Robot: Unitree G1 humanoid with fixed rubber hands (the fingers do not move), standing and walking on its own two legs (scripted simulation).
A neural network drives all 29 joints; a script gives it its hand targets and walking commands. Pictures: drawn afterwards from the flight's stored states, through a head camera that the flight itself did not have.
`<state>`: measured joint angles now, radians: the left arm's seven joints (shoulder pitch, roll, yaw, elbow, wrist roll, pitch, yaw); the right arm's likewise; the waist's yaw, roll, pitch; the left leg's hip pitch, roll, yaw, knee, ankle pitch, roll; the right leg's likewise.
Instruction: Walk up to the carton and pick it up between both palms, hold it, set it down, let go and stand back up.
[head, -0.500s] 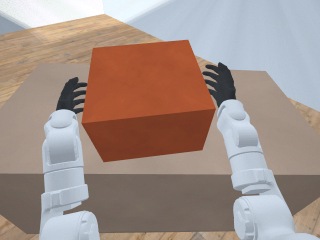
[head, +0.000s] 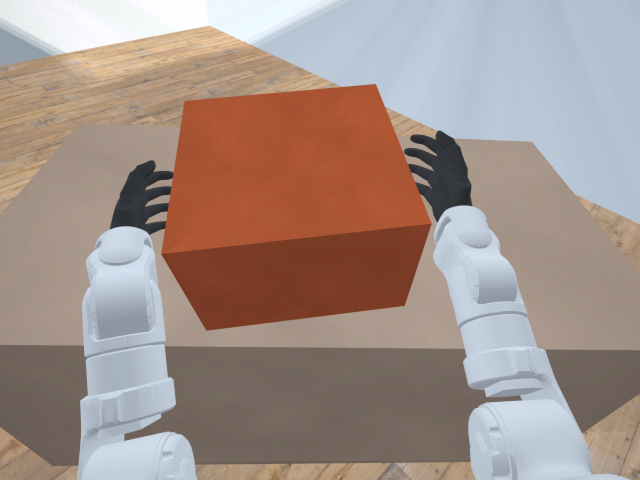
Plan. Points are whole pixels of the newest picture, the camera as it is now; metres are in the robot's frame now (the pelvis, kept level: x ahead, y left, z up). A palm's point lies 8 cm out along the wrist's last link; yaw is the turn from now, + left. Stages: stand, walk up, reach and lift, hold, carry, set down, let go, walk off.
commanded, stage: hold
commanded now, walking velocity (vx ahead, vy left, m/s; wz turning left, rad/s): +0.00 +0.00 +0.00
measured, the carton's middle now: (294, 202) +0.44 +0.00 +0.12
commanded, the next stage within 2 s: none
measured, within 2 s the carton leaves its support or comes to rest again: neither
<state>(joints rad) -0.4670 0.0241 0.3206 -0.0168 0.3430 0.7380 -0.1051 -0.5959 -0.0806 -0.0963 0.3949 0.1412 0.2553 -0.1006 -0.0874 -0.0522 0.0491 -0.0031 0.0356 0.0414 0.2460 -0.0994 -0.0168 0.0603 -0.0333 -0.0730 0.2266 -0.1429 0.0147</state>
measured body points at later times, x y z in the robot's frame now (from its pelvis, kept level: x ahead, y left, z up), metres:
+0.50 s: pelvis +0.01 +0.00 +0.00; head -0.03 +0.02 +0.45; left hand +0.36 +0.20 +0.17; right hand +0.38 -0.17 +0.20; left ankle +0.03 +0.13 -0.75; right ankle +0.00 -0.13 -0.75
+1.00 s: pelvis +0.00 +0.00 +0.00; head -0.04 +0.02 +0.45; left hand +0.37 +0.19 +0.18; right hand +0.37 -0.18 +0.21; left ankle +0.03 +0.13 -0.75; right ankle +0.00 -0.13 -0.75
